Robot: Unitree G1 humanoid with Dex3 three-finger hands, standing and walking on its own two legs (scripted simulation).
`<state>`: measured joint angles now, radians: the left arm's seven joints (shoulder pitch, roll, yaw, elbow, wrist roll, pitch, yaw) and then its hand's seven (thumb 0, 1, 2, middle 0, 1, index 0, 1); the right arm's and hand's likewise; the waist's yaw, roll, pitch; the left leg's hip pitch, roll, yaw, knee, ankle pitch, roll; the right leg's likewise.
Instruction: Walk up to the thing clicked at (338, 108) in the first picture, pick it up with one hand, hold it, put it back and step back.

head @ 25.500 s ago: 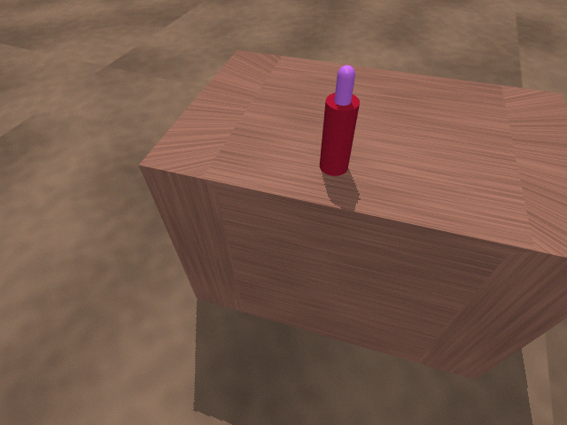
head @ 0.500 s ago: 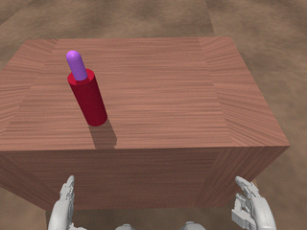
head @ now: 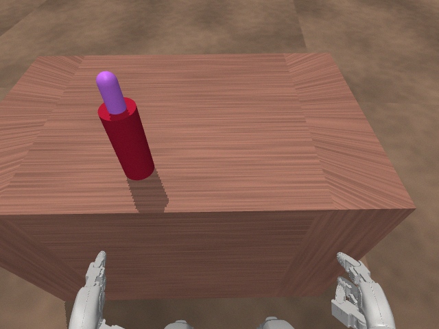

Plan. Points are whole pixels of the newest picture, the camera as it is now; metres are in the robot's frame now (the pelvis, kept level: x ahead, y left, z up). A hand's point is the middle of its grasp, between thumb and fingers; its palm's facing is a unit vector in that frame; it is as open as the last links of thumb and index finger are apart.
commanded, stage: home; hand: left
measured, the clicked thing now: (125, 129) +0.46 +0.20 +0.11
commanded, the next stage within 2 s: stand in 0.68 s
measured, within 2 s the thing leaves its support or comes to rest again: neither
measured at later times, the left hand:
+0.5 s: hand (119, 316) +0.17 +0.19 -0.06, palm faces +0.01 -0.94 -0.35, open 17.7 cm
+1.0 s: hand out of the picture +0.07 +0.24 -0.11, palm faces -0.05 -0.94 -0.35, open 15.3 cm
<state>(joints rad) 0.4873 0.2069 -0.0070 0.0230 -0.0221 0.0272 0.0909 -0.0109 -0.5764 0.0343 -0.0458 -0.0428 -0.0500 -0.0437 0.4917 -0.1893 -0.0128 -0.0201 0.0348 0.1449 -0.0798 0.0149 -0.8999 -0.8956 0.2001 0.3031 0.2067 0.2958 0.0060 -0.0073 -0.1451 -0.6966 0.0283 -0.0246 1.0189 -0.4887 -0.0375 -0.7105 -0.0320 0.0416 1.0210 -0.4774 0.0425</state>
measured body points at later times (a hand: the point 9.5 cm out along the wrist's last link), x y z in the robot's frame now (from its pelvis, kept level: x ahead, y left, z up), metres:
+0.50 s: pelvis +0.00 +0.00 +0.01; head +0.03 +0.00 +0.46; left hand +0.16 +0.24 -0.03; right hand +0.15 -0.25 -0.07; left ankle +0.01 +0.14 -0.67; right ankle +0.02 -0.14 -0.67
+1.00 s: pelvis +0.00 +0.00 +0.04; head +0.01 +0.00 +0.49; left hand +0.08 +0.29 -0.09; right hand +0.07 -0.30 -0.08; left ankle +0.01 +0.14 -0.67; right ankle +0.02 -0.14 -0.67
